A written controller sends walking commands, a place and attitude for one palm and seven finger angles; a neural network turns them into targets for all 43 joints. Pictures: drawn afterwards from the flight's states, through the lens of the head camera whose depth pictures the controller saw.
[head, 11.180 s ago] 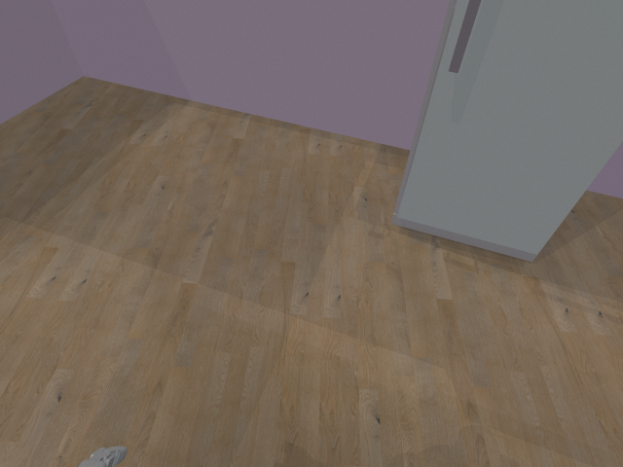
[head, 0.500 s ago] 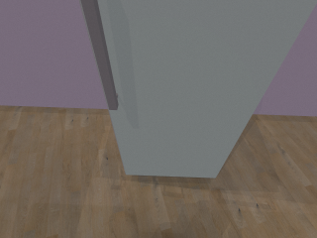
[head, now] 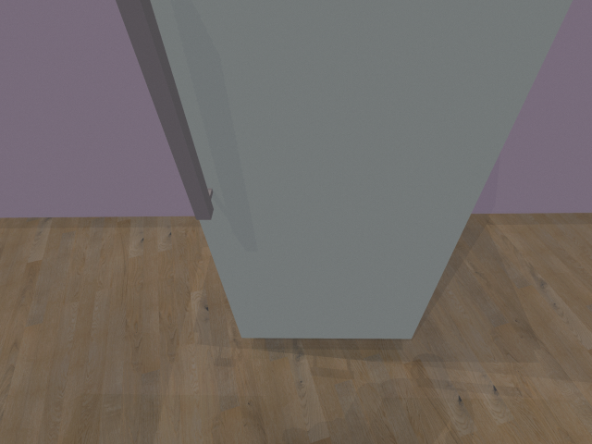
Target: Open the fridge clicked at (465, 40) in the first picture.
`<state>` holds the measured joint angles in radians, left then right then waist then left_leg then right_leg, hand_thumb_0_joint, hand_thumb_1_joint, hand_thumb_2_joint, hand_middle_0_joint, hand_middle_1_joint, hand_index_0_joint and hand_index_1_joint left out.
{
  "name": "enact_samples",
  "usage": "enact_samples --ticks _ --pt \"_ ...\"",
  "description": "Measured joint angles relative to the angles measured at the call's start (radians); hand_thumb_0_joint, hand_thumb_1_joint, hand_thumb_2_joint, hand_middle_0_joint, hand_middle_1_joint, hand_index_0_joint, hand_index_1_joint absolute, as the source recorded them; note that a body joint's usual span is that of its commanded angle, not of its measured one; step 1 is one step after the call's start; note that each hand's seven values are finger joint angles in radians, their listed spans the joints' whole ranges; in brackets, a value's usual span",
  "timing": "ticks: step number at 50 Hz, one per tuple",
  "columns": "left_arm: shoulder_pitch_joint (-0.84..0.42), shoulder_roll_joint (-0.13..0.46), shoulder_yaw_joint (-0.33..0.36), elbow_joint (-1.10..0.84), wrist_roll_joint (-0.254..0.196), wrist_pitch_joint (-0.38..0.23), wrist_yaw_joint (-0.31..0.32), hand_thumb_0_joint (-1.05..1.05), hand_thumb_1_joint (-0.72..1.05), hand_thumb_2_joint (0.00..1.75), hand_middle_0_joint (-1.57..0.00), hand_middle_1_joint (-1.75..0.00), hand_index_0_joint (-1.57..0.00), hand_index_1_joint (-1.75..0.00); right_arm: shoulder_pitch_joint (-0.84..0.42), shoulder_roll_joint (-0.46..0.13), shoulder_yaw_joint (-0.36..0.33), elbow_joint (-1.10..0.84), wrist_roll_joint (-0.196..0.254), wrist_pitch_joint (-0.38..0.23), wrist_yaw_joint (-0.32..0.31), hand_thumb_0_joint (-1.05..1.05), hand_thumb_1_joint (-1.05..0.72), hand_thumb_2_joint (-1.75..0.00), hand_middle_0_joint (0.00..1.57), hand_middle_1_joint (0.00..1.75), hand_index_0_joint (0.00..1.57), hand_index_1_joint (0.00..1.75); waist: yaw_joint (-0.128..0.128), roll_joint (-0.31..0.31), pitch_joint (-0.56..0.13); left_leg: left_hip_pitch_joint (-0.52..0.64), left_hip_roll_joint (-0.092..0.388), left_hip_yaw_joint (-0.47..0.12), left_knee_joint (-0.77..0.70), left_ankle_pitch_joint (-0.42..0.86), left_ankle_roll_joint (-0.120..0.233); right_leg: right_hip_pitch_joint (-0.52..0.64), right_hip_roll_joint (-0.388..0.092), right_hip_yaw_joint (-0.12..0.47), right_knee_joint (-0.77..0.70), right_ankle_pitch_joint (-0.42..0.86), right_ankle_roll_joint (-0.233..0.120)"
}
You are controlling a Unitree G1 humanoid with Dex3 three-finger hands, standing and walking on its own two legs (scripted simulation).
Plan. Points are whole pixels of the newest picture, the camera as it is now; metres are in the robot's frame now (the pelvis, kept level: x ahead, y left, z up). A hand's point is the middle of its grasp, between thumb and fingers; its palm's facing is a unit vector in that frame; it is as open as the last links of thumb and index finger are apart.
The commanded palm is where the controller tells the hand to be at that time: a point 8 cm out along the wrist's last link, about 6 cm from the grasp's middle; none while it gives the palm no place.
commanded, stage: come to a stop and stand still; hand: left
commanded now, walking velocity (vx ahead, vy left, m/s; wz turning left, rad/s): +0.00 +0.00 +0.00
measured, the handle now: (172, 94) +0.52 +0.20 +0.22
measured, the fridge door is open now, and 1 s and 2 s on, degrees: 0 0 0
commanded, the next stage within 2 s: look again from close up in 0.20 s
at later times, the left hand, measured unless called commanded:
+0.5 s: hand out of the picture +0.03 +0.17 -0.17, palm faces +0.04 -0.97 -0.22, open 7.4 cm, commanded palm none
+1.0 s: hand out of the picture +0.02 +0.17 -0.17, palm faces +0.04 -0.97 -0.22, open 7.4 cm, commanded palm none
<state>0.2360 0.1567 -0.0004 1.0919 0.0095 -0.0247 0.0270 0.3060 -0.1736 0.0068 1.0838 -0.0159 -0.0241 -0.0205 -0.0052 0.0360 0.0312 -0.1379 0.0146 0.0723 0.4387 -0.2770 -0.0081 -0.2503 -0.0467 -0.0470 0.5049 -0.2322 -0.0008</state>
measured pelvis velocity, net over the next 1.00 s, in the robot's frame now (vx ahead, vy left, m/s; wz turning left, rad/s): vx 0.00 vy -0.01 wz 0.01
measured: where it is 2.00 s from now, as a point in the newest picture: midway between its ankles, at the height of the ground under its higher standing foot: outside the picture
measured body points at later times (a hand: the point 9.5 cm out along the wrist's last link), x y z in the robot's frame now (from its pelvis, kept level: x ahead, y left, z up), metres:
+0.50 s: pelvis +0.00 -0.02 +0.00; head +0.02 -0.03 +0.45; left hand +0.03 +0.22 -0.15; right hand +0.03 -0.24 -0.16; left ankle -0.03 +0.12 -0.74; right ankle +0.02 -0.12 -0.74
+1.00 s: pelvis +0.00 -0.01 +0.00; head +0.02 -0.02 +0.45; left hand +0.02 +0.22 -0.15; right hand +0.01 -0.24 -0.16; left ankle -0.03 +0.12 -0.74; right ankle +0.02 -0.12 -0.74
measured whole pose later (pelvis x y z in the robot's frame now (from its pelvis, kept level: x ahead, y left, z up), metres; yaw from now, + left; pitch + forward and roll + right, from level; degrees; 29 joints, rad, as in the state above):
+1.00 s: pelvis +0.00 -0.01 +0.00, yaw +1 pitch -1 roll +1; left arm 0.23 0.18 0.01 1.11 0.01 -0.02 0.02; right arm 0.27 -0.17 0.01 1.12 -0.02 -0.02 -0.02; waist 0.01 0.00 0.05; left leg -0.13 0.04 0.05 0.41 -0.26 -0.03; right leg -0.22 -0.02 -0.07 0.46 -0.21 -0.02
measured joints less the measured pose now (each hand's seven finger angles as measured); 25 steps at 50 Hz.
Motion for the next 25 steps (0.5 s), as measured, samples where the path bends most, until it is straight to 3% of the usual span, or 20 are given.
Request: enact_samples --ticks 25 --pt "-0.007 0.02 0.004 0.02 0.001 0.004 -0.005 0.0 0.91 0.9 -0.2 -0.3 -0.2 -0.3 -0.055 -0.005 0.0 0.023 0.001 0.004 -0.003 0.0 -0.91 -0.9 0.2 0.3 0.2 0.3 0.013 -0.025 0.011 0.017 0.03 -0.02 -0.021 0.007 -0.026 0.03 0.029 -0.024 -0.038 0.008 -0.024"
